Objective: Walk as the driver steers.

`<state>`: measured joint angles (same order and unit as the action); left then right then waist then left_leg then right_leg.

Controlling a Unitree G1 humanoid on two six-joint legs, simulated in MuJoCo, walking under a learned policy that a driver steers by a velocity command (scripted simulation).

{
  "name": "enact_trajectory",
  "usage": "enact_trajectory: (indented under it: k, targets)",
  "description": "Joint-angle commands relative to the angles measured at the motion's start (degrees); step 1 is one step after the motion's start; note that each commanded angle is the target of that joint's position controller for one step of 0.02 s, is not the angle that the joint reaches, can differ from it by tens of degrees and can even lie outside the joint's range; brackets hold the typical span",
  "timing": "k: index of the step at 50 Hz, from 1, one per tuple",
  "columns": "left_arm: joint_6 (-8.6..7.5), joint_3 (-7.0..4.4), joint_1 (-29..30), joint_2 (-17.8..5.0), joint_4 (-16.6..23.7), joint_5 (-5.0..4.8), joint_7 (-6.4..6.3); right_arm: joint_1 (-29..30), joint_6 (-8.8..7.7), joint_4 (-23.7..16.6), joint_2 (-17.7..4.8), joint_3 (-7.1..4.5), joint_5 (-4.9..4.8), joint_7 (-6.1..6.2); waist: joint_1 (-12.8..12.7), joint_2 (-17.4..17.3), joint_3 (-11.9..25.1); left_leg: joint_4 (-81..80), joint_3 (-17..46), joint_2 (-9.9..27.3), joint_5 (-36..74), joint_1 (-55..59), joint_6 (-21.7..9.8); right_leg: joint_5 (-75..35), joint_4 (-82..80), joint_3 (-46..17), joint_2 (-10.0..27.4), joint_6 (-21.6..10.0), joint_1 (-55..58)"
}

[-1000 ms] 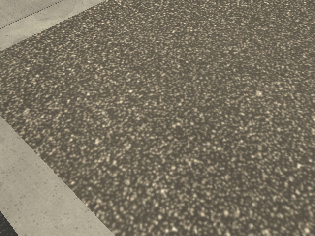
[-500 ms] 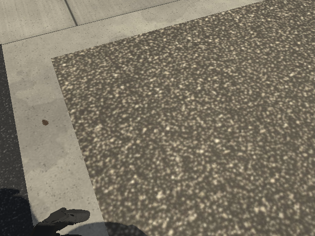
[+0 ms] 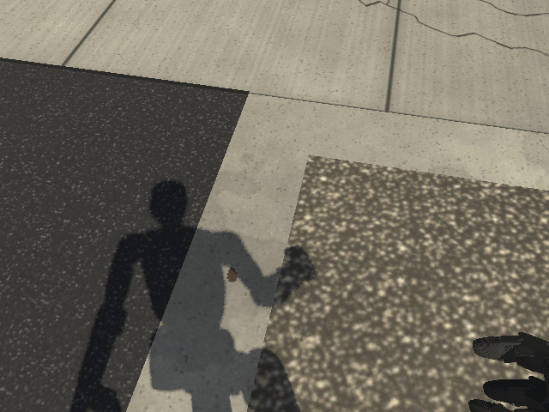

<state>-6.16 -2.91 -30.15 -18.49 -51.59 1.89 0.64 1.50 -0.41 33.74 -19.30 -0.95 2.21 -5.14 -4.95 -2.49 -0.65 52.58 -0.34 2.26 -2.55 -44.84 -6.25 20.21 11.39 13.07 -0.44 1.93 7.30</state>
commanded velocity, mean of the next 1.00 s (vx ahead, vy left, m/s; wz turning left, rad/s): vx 1.00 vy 0.00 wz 0.10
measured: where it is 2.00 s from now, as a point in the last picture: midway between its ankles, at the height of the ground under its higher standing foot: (310, 89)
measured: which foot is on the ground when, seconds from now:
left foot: up 0.00-0.10, down 0.12-0.54, up 0.56-0.98, down 1.00-1.00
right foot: down 0.00-0.10, up 0.12-0.54, down 0.56-1.00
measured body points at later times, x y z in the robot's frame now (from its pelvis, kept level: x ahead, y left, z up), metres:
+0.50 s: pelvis +0.49 +0.02 -0.01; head +0.53 +0.02 +0.43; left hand +0.72 +0.26 -0.08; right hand +0.44 -0.27 -0.14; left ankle +0.26 +0.07 -0.73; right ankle +0.73 -0.09 -0.70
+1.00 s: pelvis +1.00 +0.06 -0.02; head +1.04 +0.07 +0.43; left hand +0.88 +0.31 -0.15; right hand +1.28 -0.12 -0.08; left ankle +1.17 +0.17 -0.73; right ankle +0.75 -0.06 -0.72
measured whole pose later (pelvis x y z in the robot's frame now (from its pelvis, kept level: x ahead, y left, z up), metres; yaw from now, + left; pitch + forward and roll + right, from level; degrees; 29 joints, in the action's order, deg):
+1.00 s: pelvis +1.00 +0.06 -0.02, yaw +3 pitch +2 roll -1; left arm -5.6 -1.9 -30.9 -15.0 -57.0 0.9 0.4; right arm 3.5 -4.8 39.6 -14.7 1.9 2.4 -2.0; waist -5.0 -0.5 -2.4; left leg 29.6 -3.0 1.0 -1.4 -32.9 -6.8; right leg 26.1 14.7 1.1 -2.0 -2.4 14.7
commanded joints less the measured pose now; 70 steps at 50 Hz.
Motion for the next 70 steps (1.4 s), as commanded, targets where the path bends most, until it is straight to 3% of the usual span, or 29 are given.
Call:
enact_trajectory:
  k: [1, 3, 5, 6, 7, 8, 11, 14, 18, 24, 27, 28, 29, 30, 32, 35, 40, 46, 48, 50, 51, 52, 53, 55, 57, 61, 66, 67, 70]
  targets:
    - [-1.30, -0.40, 3.5, -6.9, 3.0, -0.15, -0.12, 4.6, -1.16, -3.3, -0.2, 1.15, 0.14, -0.61, 4.0, 4.0, -8.9, -11.0, -6.2, -3.4, 2.3, 12.7, -2.5, -45.0, -10.0, -1.5, 13.1, -6.5, -12.3]
    - [-0.27, -0.79, 1.6, -10.4, 2.0, -0.15, -1.10, 1.5, -1.51, -1.6, -2.0, 0.62, 0.66, 0.29, 6.6, 8.2, -3.9, -13.1, -8.9, -8.1, -4.4, 18.5, -4.0, -74.7, 0.3, -0.4, 14.7, -6.5, -3.7]
    - [1.42, -1.09, 3.9, -13.1, 2.0, -0.10, -2.00, -16.8, -1.85, 4.2, -5.7, -1.29, 0.73, 1.84, 16.1, 11.3, 6.8, -16.9, -5.9, -10.1, -9.9, 38.3, -6.6, -82.7, 24.9, -0.8, 16.2, -7.0, -5.1]
    - [1.70, -0.91, 5.8, -12.4, 3.0, -0.28, -2.00, -27.2, -1.73, 7.6, -8.7, -2.91, 1.15, 3.04, 20.8, 10.0, 11.3, -20.4, -0.4, -6.6, -10.7, 53.6, -8.1, -69.6, 43.0, -0.4, 14.2, -6.6, -15.4]
    - [1.46, 0.79, 1.7, -3.0, 5.6, 0.03, -0.57, -25.6, -1.47, 8.2, -13.8, -4.30, 1.49, 4.42, 12.2, -4.8, 15.7, -19.5, 21.0, 9.5, -19.4, 69.4, -9.6, -1.0, 64.7, -2.4, 5.9, -5.2, -36.3]
    - [0.89, 0.55, 2.4, -5.0, 8.8, -1.84, -0.58, -26.2, -1.30, 6.6, -15.8, -5.08, 0.46, 4.60, 12.2, -6.6, 25.0, -29.0, 47.0, 18.1, -20.1, 75.5, -15.2, 8.0, 78.2, -12.7, 0.1, -5.1, -48.2]
    - [0.35, 1.02, 11.9, -4.2, 9.6, -1.38, -0.53, -22.1, -3.07, 10.5, -7.9, -4.15, -0.27, 5.26, 8.0, 5.5, 2.3, -35.7, 26.5, 10.8, -4.4, 51.5, -11.0, -2.5, 66.6, -16.0, 6.8, -5.4, -50.5]
    - [3.16, 1.47, 9.5, -1.7, 8.6, 0.77, 0.85, -20.7, -4.71, 12.0, -2.4, -2.20, -1.13, 5.42, 2.7, 2.2, -0.9, -40.8, 19.0, 6.8, -1.9, 38.6, -9.8, -0.8, 58.4, -16.1, 9.1, -3.6, -43.5]
    - [3.14, 2.61, 25.0, 0.2, 14.6, 0.84, 2.10, -22.8, -6.31, 13.7, -3.4, -2.40, -2.09, 4.61, 4.4, 1.5, -8.7, -48.1, 9.4, 2.0, 4.8, 31.7, -8.4, -14.2, 39.8, -11.6, 9.6, -2.4, -46.2]
    - [2.41, 2.47, 28.9, -2.0, 15.5, -0.41, 2.22, -27.8, -7.41, 17.2, -8.6, -3.07, -2.46, 4.70, 4.9, 0.1, -4.9, -46.8, 3.6, 5.4, 45.3, 44.9, -3.7, -26.8, 22.1, -6.1, 1.1, -7.6, -31.0]
    - [2.80, -0.44, 5.6, -7.9, 8.6, 0.00, -0.11, -24.9, -4.83, 17.8, -11.6, -3.75, 0.35, 6.38, -7.5, -1.5, 8.8, -14.6, 1.9, 6.2, 56.0, 45.6, -1.7, -13.7, 22.1, -7.0, -3.1, -9.9, -7.4]
    - [3.32, -2.04, -5.1, -12.0, 6.3, 0.57, -1.39, -24.3, -4.72, 17.2, -8.7, -2.98, 0.90, 6.49, -11.5, 0.9, 14.6, 7.1, 0.7, 2.8, 40.8, 35.5, -1.3, -0.5, 25.0, -15.6, 5.0, -11.4, 5.5]
    - [2.98, -3.60, -3.2, -18.0, 6.2, 2.31, -1.29, -33.9, -5.55, 14.6, 2.4, -0.52, -2.31, 4.99, -1.5, 22.8, 21.5, 33.8, 3.6, -9.6, -21.9, 12.1, 1.3, 14.0, 15.8, -50.8, 23.3, -20.7, 19.7]
    - [3.18, -3.10, 0.1, -12.5, 6.7, 0.35, -0.14, -28.1, -6.32, 14.4, -3.7, -1.17, -1.83, 5.40, -4.1, 13.0, 20.9, 36.7, 8.6, -8.4, -21.6, 5.5, -0.7, 16.7, 5.6, -62.8, 21.4, -19.8, 17.2]
    - [2.22, -1.95, 8.3, -6.1, 5.9, 0.08, 0.25, -19.0, -6.36, 12.1, -3.9, -0.82, -1.59, 5.24, 0.2, 1.7, 5.0, 30.0, 6.9, -1.5, -12.3, 4.3, -0.9, 4.1, 4.1, -43.9, 18.0, -17.6, -1.1]
    - [1.03, -0.16, 9.0, -1.2, 2.9, -0.02, 0.06, -18.9, -3.87, 11.2, 0.0, 0.18, -0.03, 3.58, 6.1, 3.9, -1.0, 22.8, 7.1, 1.8, -13.5, 10.1, 0.6, 0.2, -0.8, -31.4, 12.6, -14.8, -17.1]
    - [-1.24, -0.60, 7.1, -3.1, 1.1, -1.53, 0.74, -3.3, -3.54, 4.4, 1.2, 1.82, 0.41, 2.03, 6.0, 3.7, -9.0, -1.4, 0.3, 5.4, 0.6, 6.1, 3.3, -13.1, -9.9, -17.8, 7.1, -13.9, -23.1]
    - [-1.80, -1.17, 1.7, -7.1, -1.5, -2.37, 0.41, 2.8, -4.26, 3.1, 0.0, 1.66, -0.31, 2.01, 4.2, 4.0, -5.6, -21.2, -5.6, -0.7, 12.4, 18.6, 0.0, -50.2, -9.7, -12.2, 9.5, -11.1, -7.3]
    - [-0.49, -1.61, 1.6, -10.1, -2.1, -1.06, -0.64, -5.4, -4.27, 4.9, -3.3, 0.08, 0.14, 3.33, 8.9, 7.7, 2.0, -20.3, -4.7, -4.8, 1.7, 28.6, -1.0, -69.8, 5.6, -13.2, 11.0, -9.8, -2.0]
    - [0.79, -1.51, 4.9, -9.5, -1.0, 0.16, -1.43, -28.0, -4.18, 11.5, -8.4, -2.52, 0.70, 5.38, 19.3, 7.4, 12.8, -19.1, 1.2, 0.1, -9.6, 53.8, -1.6, -55.5, 36.5, -13.2, 8.2, -9.0, -14.8]
    - [0.45, 0.31, 0.9, -0.3, 1.4, -0.48, -0.86, -32.8, -4.53, 12.0, -13.9, -4.04, 2.49, 6.35, 15.4, -7.2, 20.5, -21.4, 21.9, 17.1, -27.0, 67.1, -2.4, -12.7, 59.5, -13.2, 1.6, -9.1, -30.6]
    - [0.20, 0.68, -4.9, 0.7, 2.7, -4.04, -0.42, -30.0, -4.24, 11.4, -14.3, -4.51, 2.31, 5.60, 10.8, -16.5, 29.0, -35.3, 49.9, 25.5, -36.2, 72.7, -7.3, 6.3, 73.3, -18.3, -3.3, -8.8, -43.0]
    - [0.69, -0.26, 4.1, -4.1, 3.0, -3.06, -1.14, -23.5, -4.47, 11.0, -8.6, -3.93, 1.45, 5.16, 10.8, -5.1, 17.6, -37.1, 40.5, 20.6, -37.8, 64.3, -5.1, -1.4, 72.8, -18.6, 1.7, -9.8, -48.2]
    - [1.34, -0.08, 9.9, -2.7, 3.4, -2.22, -0.19, -18.6, -5.54, 12.2, -2.9, -2.84, 1.07, 4.86, 8.2, 2.4, 4.6, -39.0, 22.7, 16.6, -19.8, 47.2, -2.6, -7.5, 66.0, -17.9, 5.7, -9.1, -45.7]
    - [3.55, 0.07, 10.0, -0.1, 3.8, -0.61, 0.95, -20.6, -6.35, 14.8, 0.8, -1.76, 0.08, 4.93, 5.3, 0.6, 0.2, -40.6, 10.7, 13.2, -8.4, 38.6, 0.2, -7.8, 64.0, -17.8, 8.0, -8.2, -42.2]
    - [5.90, 0.65, 19.0, 2.1, 8.5, -0.63, 2.43, -19.8, -7.80, 16.5, 2.1, -1.49, -1.51, 4.72, 3.1, -0.2, -5.8, -44.8, -5.3, 9.4, 9.5, 34.8, 3.1, -13.8, 57.5, -12.9, 8.4, -6.3, -47.5]
    - [4.56, 1.73, 23.3, 2.6, 10.1, -0.20, 3.86, -19.0, -8.64, 15.9, -2.5, -2.18, -2.53, 6.25, 1.8, 1.0, -5.3, -37.2, -16.8, 5.8, 36.3, 34.8, 4.9, -31.4, 27.5, -1.0, -0.5, -6.9, -32.5]
    - [3.21, -0.19, 21.9, -0.7, 11.3, -4.53, 3.66, -16.3, -7.21, 12.7, -10.0, -3.98, -3.43, 8.08, 1.2, -4.3, -0.9, -32.0, -14.3, 6.1, 47.6, 38.2, 6.7, -28.4, 28.5, -3.2, -2.2, -6.3, -29.0]
    - [4.45, -4.98, 1.2, -10.8, 7.1, -3.81, 2.77, -10.6, -4.23, 9.1, -10.6, -5.02, -3.76, 9.46, -9.6, -3.4, 10.4, -4.1, -11.5, 7.6, 48.1, 36.4, 7.9, -29.7, 25.1, -7.3, -4.2, -9.8, -5.8]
